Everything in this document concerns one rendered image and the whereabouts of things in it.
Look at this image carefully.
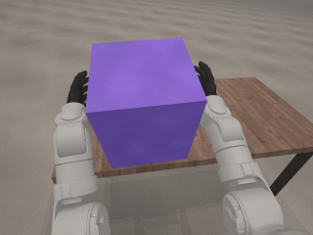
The table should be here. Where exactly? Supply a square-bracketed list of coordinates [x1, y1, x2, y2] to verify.
[51, 77, 313, 197]

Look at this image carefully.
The robot right forearm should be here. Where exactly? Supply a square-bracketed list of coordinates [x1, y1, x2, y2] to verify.
[200, 95, 284, 221]

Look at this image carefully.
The robot left forearm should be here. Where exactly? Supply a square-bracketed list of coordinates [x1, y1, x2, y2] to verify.
[51, 102, 99, 235]

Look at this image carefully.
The right robot hand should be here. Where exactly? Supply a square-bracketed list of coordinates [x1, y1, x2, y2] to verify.
[194, 61, 217, 97]

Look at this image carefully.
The left robot hand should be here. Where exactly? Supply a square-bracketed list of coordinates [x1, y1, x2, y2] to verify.
[67, 70, 89, 108]

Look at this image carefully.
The robot right upper arm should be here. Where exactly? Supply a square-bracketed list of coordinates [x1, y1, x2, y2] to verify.
[222, 187, 313, 235]

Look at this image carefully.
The robot left upper arm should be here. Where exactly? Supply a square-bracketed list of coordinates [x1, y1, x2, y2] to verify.
[52, 202, 111, 235]

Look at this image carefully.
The carton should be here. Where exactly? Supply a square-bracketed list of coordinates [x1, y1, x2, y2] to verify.
[85, 37, 207, 168]

